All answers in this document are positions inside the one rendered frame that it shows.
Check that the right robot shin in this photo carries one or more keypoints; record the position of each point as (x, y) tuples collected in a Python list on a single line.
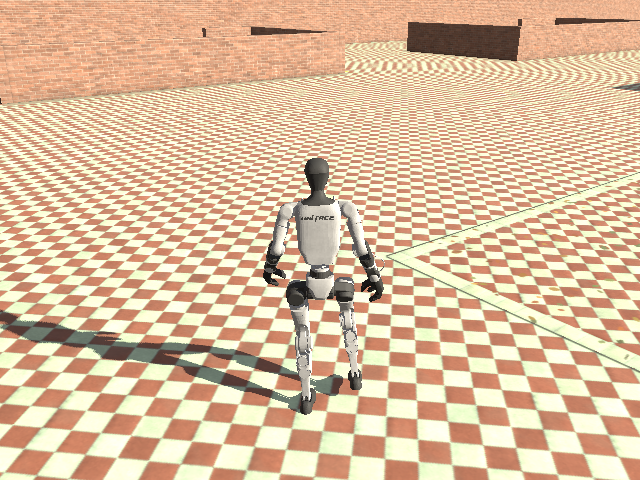
[(351, 345)]

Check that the right robot foot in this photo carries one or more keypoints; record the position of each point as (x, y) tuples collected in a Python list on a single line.
[(355, 382)]

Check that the right robot upper arm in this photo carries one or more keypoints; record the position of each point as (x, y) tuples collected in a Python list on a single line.
[(350, 211)]

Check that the left robot forearm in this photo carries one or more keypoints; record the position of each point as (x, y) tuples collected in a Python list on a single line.
[(271, 261)]

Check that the left robot upper arm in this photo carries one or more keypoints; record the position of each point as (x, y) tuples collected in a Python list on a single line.
[(286, 212)]

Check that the right robot forearm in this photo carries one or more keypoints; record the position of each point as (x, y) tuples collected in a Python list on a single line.
[(369, 265)]

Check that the robot left hand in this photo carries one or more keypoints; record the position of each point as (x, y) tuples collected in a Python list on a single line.
[(269, 280)]

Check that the robot right hand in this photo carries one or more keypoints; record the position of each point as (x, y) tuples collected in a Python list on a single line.
[(378, 286)]

